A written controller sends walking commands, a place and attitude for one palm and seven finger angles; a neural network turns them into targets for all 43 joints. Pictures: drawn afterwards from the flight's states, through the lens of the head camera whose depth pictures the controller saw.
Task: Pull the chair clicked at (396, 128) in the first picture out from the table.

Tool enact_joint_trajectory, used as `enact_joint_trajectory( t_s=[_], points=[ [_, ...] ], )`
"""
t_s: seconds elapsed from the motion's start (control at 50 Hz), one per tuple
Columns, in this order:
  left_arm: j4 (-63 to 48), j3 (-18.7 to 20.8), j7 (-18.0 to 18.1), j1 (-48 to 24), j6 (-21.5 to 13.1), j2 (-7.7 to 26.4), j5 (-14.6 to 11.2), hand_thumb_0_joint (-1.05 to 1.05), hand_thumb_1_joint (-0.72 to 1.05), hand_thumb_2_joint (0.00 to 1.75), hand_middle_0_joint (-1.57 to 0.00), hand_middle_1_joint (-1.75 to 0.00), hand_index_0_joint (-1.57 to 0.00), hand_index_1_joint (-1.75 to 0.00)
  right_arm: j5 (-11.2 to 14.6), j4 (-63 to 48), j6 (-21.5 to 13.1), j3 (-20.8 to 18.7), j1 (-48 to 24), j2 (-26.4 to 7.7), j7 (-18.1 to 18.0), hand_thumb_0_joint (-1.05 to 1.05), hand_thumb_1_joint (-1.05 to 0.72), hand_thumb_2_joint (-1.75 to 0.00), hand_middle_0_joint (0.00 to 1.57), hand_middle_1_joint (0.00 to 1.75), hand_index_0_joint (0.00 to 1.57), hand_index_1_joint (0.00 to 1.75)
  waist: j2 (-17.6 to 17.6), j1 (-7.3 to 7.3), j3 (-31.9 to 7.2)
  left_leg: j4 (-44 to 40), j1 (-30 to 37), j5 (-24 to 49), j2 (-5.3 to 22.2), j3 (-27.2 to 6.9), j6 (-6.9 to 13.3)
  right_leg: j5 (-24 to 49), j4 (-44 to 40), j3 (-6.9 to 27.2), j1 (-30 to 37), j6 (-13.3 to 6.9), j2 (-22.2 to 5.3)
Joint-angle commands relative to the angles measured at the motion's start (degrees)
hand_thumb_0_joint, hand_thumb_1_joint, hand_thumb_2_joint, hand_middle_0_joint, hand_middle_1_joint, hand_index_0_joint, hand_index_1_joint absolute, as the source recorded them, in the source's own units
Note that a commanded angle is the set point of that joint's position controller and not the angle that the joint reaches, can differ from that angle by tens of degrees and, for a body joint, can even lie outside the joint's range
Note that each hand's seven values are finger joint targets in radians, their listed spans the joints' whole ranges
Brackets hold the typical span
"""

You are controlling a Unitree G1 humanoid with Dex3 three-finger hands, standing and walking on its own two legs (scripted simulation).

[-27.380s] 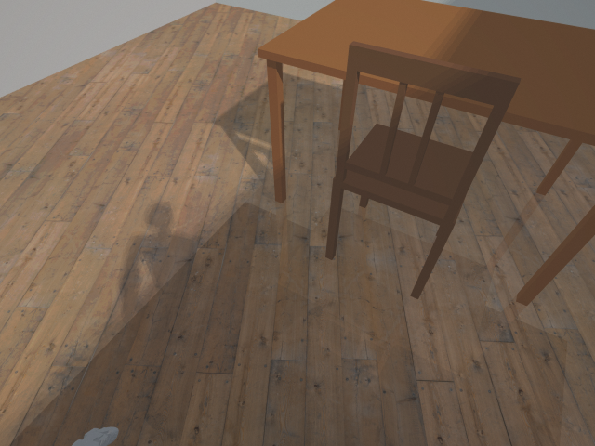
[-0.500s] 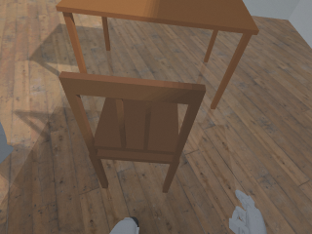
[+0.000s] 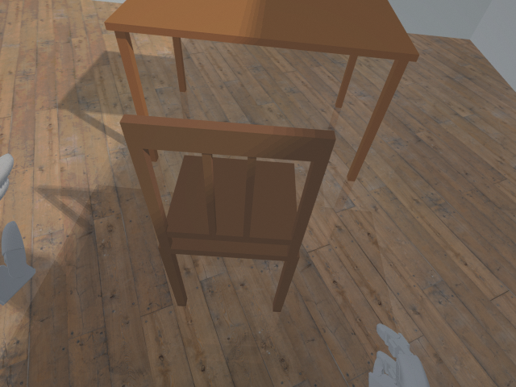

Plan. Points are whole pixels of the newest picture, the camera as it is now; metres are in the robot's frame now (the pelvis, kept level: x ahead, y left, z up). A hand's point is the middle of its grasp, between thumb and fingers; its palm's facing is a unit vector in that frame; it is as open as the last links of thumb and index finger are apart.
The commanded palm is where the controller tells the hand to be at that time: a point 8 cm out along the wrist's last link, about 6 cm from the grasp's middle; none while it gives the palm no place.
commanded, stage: stop stepping back and stand still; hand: left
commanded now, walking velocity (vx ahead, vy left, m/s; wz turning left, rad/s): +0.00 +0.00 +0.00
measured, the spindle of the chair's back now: (210, 196) +0.53 +0.12 -0.09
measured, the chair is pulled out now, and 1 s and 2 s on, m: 0.59 0.59 0.59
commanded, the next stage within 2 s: let the arm hang, fingers relaxed in 0.20 s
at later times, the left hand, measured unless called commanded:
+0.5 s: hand out of the picture +0.14 +0.19 -0.12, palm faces +0.02 -0.96 -0.28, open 7.4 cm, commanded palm none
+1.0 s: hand out of the picture -0.05 +0.16 -0.17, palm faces +0.03 -0.97 -0.22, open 7.3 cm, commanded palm none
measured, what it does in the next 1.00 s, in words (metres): stands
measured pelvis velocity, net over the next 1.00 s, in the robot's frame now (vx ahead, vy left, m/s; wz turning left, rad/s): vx -0.01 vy -0.02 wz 0.02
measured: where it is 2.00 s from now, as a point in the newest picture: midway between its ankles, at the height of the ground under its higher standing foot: outside the picture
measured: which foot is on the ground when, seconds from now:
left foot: down 0.00-1.00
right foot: down 0.00-1.00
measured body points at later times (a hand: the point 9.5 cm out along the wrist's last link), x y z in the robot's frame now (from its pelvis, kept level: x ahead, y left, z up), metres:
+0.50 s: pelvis -0.01 -0.01 +0.00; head +0.00 -0.01 +0.44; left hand +0.14 +0.24 -0.10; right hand +0.11 -0.26 -0.13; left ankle +0.01 +0.10 -0.74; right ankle +0.00 -0.14 -0.74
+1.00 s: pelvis -0.01 -0.02 +0.00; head +0.01 -0.02 +0.45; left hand -0.05 +0.21 -0.15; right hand -0.04 -0.22 -0.16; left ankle +0.01 +0.10 -0.74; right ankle +0.00 -0.14 -0.74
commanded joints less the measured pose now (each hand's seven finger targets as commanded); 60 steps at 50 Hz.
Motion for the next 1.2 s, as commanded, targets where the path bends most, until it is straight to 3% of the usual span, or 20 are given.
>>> enact_joint_trajectory(
  t_s=[0.0, 0.1, 0.16, 0.26, 0.28, 0.3, 0.32, 0.36, 0.4, 0.42, 0.46, 0.5, 0.56, 0.58, 0.62, 0.66, 0.72, 0.76, 0.9, 1.18],
  points=[
    [-7.0, 9.6, 1.3, -0.3, -3.5, 8.9, -1.1, 0.0, 0.9, 0.9, -0.2, -0.3, -0.2, -0.3, 1.0, -7.0, -2.0, -3.6, -3.0, -8.8, -1.3, 0.0, -0.9, -0.9, 0.2, 0.3, 0.2, 0.3, 7.9, 1.31, -4.2, -11.4, -8.3, -5.0, 7.1, -7.0, 0.4, 1.5, -3.9, 3.8, 7.9, -1.4, -2.1],
    [-3.8, 6.0, 1.3, -4.2, -2.9, 6.8, -0.8, 0.0, 0.9, 0.9, -0.2, -0.3, -0.2, -0.3, 0.8, -6.5, -2.1, -3.0, -3.9, -8.7, -2.2, 0.0, -0.9, -0.9, 0.2, 0.3, 0.2, 0.3, 5.4, 1.18, -3.6, -12.0, -5.1, -6.1, 6.7, -6.6, 0.8, 0.2, -6.5, 5.2, 4.6, -1.0, -2.5],
    [-4.8, 3.6, 1.6, -6.9, -2.5, 5.3, -0.4, 0.0, 0.9, 0.9, -0.2, -0.3, -0.2, -0.3, 0.5, -6.5, -2.3, -3.0, -4.4, -9.0, -2.5, 0.0, -0.9, -0.9, 0.2, 0.3, 0.2, 0.3, 3.8, 1.26, -4.4, -11.0, -2.8, -2.3, 6.4, -6.4, 0.7, 2.1, -6.7, 5.6, 4.3, -1.1, -3.0],
    [-6.9, 4.2, 2.0, -7.9, -2.4, 6.4, -0.2, 0.0, 0.9, 0.9, -0.2, -0.3, -0.2, -0.3, 0.3, -6.7, -2.2, -3.0, -5.2, -8.9, -2.6, 0.0, -0.9, -0.9, 0.2, 0.3, 0.2, 0.3, 4.8, 1.46, -4.6, -9.6, -1.4, 1.4, 5.9, -5.8, 0.5, 4.0, -7.5, 6.5, 4.2, -1.7, -3.6],
    [38.8, -17.9, -6.7, -9.0, 7.7, -2.7, 5.6, 0.0, 0.9, 0.9, -0.2, -0.3, -0.2, -0.3, -1.0, 5.6, -2.3, -5.8, -6.4, -18.8, 3.7, 0.0, -0.9, -0.9, 0.2, 0.3, 0.2, 0.3, 5.1, -0.27, -0.4, 0.9, -5.4, 19.4, 6.2, -7.4, 1.6, 16.7, 5.1, 1.6, -4.0, -3.0, -5.4],
    [40.3, -17.7, -7.8, -7.1, 12.1, -8.3, 4.7, 0.0, 0.9, 0.9, -0.2, -0.3, -0.2, -0.3, -0.8, 6.3, 1.2, -5.0, -0.8, -11.5, 3.3, 0.0, -0.9, -0.9, 0.2, 0.3, 0.2, 0.3, 1.9, 0.59, -7.2, 0.6, -0.2, 26.4, 5.4, -4.3, 0.6, 17.8, 2.3, 2.5, -1.5, -2.7, -5.0],
    [42.4, -19.1, -7.9, -8.2, 13.0, -10.0, 4.0, 0.0, 0.9, 0.9, -0.2, -0.3, -0.2, -0.3, -1.2, 5.7, 2.8, -4.0, 0.4, -10.2, 3.2, 0.0, -0.9, -0.9, 0.2, 0.3, 0.2, 0.3, 1.3, 0.93, -8.8, -0.1, -0.1, 21.8, 6.9, -6.5, 1.1, 11.4, 3.1, 2.0, -2.3, -3.3, -5.0],
    [48.1, -20.2, -7.7, -12.3, 13.4, -9.0, 3.8, 0.0, 0.9, 0.9, -0.2, -0.3, -0.2, -0.3, -1.9, 4.8, 4.9, -3.0, -0.6, -10.1, 3.1, 0.0, -0.9, -0.9, 0.2, 0.3, 0.2, 0.3, -3.7, 1.74, -5.6, -1.6, -4.4, 16.6, 6.7, -8.9, 2.1, 7.1, 2.8, 2.6, -1.2, -2.9, -4.2],
    [54.8, -21.2, -7.5, -15.8, 13.7, -8.0, 3.8, 0.0, 0.9, 0.9, -0.2, -0.3, -0.2, -0.3, -2.1, 5.4, 6.4, -2.6, -0.4, -10.1, 3.1, 0.0, -0.9, -0.9, 0.2, 0.3, 0.2, 0.3, -7.4, 1.71, -4.4, -1.4, -4.0, 15.2, 5.2, -8.1, 1.5, 7.4, 1.9, 4.1, -0.8, -4.3, -5.3],
    [58.4, -21.7, -7.3, -16.9, 13.9, -7.5, 3.6, 0.0, 0.9, 0.9, -0.2, -0.3, -0.2, -0.3, -2.1, 6.3, 7.1, -2.2, -0.1, -9.9, 3.1, 0.0, -0.9, -0.9, 0.2, 0.3, 0.2, 0.3, -6.2, 1.69, -4.2, -1.8, -3.4, 14.8, 4.7, -7.8, 1.3, 7.1, 1.4, 4.6, -0.5, -4.5, -5.6],
    [65.6, -22.7, -7.1, -17.6, 14.2, -7.1, 3.3, 0.0, 0.9, 0.9, -0.2, -0.3, -0.2, -0.3, -2.1, 8.3, 7.7, -1.5, -0.3, -9.6, 2.9, 0.0, -0.9, -0.9, 0.2, 0.3, 0.2, 0.3, -0.7, 2.05, -4.6, -3.4, -1.7, 14.6, 4.6, -7.4, 0.9, 6.1, 0.5, 4.8, 0.6, -4.0, -5.1],
    [71.9, -23.7, -7.0, -17.6, 14.3, -6.4, 3.0, 0.0, 0.9, 0.9, -0.2, -0.3, -0.2, -0.3, -1.9, 10.6, 8.1, -1.0, 0.0, -9.5, 2.7, 0.0, -0.9, -0.9, 0.2, 0.3, 0.2, 0.3, 5.9, 2.47, -2.2, -5.1, -2.2, 12.1, 4.5, -7.1, 0.8, 3.7, -1.0, 4.6, 0.9, -3.6, -4.3],
    [79.4, -24.2, -6.9, -16.1, 14.0, -7.1, 2.6, 0.0, 0.9, 0.9, -0.2, -0.3, -0.2, -0.3, -1.7, 14.2, 8.2, -0.5, 2.1, -8.0, 2.3, 0.0, -0.9, -0.9, 0.2, 0.3, 0.2, 0.3, 9.9, 2.29, -2.2, -6.2, -1.6, 6.4, 4.5, -6.2, 0.3, 0.5, -2.9, 5.2, 1.2, -3.8, -4.4],
    [80.0, -23.2, -6.7, -15.3, 14.0, -9.3, 2.9, 0.0, 0.9, 0.9, -0.2, -0.3, -0.2, -0.3, -2.1, 14.7, 8.3, -0.9, 3.4, -6.5, 2.2, 0.0, -0.9, -0.9, 0.2, 0.3, 0.2, 0.3, 12.0, 2.23, -2.8, -6.6, -1.6, 4.2, 4.5, -6.4, 0.4, -0.4, -3.3, 4.6, 1.5, -4.1, -4.2],
    [82.3, -23.7, -6.7, -15.1, 14.1, -9.2, 2.7, 0.0, 0.9, 0.9, -0.2, -0.3, -0.2, -0.3, -1.9, 15.9, 8.7, -1.0, 5.2, -6.2, 2.0, 0.0, -0.9, -0.9, 0.2, 0.3, 0.2, 0.3, 11.1, 2.25, -1.9, -7.2, -2.5, 2.2, 4.9, -7.0, 0.9, -0.7, -3.9, 3.8, 1.7, -4.0, -3.8],
    [84.3, -24.1, -6.8, -15.1, 14.0, -9.6, 2.5, 0.0, 0.9, 0.9, -0.2, -0.3, -0.2, -0.3, -1.7, 17.2, 8.8, -1.1, 7.1, -5.9, 2.0, 0.0, -0.9, -0.9, 0.2, 0.3, 0.2, 0.3, 6.6, 2.16, -1.2, -7.3, -2.6, 1.4, 5.0, -7.2, 1.0, -1.6, -4.4, 3.7, 1.3, -4.2, -4.1],
    [86.8, -24.5, -6.8, -14.5, 14.0, -10.0, 2.3, 0.0, 0.9, 0.9, -0.2, -0.3, -0.2, -0.3, -1.5, 19.0, 8.8, -1.2, 9.5, -5.5, 1.7, 0.0, -0.9, -0.9, 0.2, 0.3, 0.2, 0.3, 2.9, 2.1, 0.5, -7.8, -2.6, 1.3, 5.4, -7.2, 1.4, -2.2, -4.7, 3.3, 0.2, -4.2, -3.9],
    [88.0, -24.7, -6.7, -14.1, 14.1, -10.4, 2.2, 0.0, 0.9, 0.9, -0.2, -0.3, -0.2, -0.3, -1.5, 20.0, 8.8, -1.1, 11.0, -5.0, 1.6, 0.0, -0.9, -0.9, 0.2, 0.3, 0.2, 0.3, 2.2, 1.86, 1.0, -8.0, -2.5, 0.4, 5.5, -7.3, 1.5, -3.5, -4.8, 3.4, -0.6, -4.3, -3.9],
    [91.1, -25.0, -6.4, -11.5, 14.0, -11.4, 2.2, 0.0, 0.9, 0.9, -0.2, -0.3, -0.2, -0.3, -1.4, 22.5, 8.7, -0.7, 13.3, -3.1, 1.5, 0.0, -0.9, -0.9, 0.2, 0.3, 0.2, 0.3, 0.6, 2.14, 3.1, -7.7, -2.9, 0.0, 4.9, -6.3, 1.7, -5.5, -5.3, 3.6, -2.1, -4.5, -4.2],
    [91.8, -24.9, -6.1, -11.2, 13.6, -14.1, 2.2, 0.0, 0.9, 0.9, -0.2, -0.3, -0.2, -0.3, -1.4, 23.4, 8.2, -0.5, 12.8, -0.8, 0.9, 0.0, -0.9, -0.9, 0.2, 0.3, 0.2, 0.3, 4.0, 2.02, 3.5, -7.5, -1.7, 4.7, 5.1, -6.1, 1.4, -1.2, -4.1, 3.7, -2.6, -4.4, -4.2]
  ],
)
